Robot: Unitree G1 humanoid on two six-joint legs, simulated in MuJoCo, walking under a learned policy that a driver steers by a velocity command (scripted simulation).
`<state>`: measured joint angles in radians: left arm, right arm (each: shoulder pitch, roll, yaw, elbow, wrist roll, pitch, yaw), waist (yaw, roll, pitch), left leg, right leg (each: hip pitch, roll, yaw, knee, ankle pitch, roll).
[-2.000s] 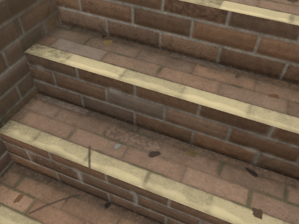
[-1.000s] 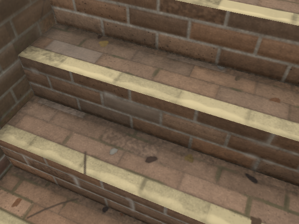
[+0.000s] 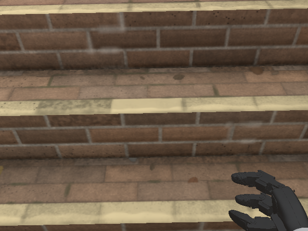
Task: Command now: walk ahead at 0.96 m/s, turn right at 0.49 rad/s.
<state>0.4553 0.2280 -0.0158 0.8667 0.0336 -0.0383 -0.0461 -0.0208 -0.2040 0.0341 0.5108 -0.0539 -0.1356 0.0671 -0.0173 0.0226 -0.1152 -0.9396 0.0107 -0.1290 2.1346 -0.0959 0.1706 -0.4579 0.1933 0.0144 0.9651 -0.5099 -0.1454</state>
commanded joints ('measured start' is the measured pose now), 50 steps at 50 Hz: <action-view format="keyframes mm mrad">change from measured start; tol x64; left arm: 1 -205 -26 -16 -69 -10 -35 2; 10 224 98 2 149 -55 -82 96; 28 -844 -213 -218 -572 34 -129 42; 32 127 350 74 -254 29 -118 37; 50 57 79 30 63 -10 -27 99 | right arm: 1 69 116 92 -35 18 -7 10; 8 -496 218 177 -270 28 -22 -33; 13 585 -381 -96 154 -5 14 -30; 29 638 -127 -42 496 97 72 -95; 50 -186 114 64 -160 100 139 -12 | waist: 1 -117 69 167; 32 385 -210 -534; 50 45 -16 185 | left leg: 1 -263 18 74 16 66 -40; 7 -387 29 324 -264 2 -83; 10 641 -110 428 -703 -421 -54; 14 1102 194 -838 -1757 -836 267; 28 168 65 -121 -2096 205 103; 31 620 132 -168 -1441 1629 95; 35 -477 -94 -166 130 -15 4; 50 -594 161 137 -174 -118 -109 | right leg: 1 -89 -197 346 -532 267 13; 7 56 -286 345 -779 385 1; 12 368 -439 224 -208 2683 -101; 13 157 -356 210 92 2405 -136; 14 -279 -81 185 640 834 -49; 16 -750 -65 246 1360 425 -78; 29 101 -214 -187 377 -100 108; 34 488 -686 1210 -640 -548 -130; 40 -113 -521 -52 -532 216 75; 50 571 -559 -221 -905 260 30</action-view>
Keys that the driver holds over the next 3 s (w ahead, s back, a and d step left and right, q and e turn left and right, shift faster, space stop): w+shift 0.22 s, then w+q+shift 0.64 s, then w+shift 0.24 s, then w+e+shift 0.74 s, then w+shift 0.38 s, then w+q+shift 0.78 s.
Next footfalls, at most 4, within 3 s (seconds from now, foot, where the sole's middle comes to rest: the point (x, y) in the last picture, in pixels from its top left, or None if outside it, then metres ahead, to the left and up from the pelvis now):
0.24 left None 0.31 0.08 -0.51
0.62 right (220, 188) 0.52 -0.18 -0.30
1.10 left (72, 96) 0.74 0.28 -0.10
1.64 right None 1.03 0.20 0.11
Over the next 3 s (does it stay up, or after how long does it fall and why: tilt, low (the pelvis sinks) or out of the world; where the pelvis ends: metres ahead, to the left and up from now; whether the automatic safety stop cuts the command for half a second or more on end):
stays up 1.73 0.25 0.85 its command is cut before an obstacle after 2.4 s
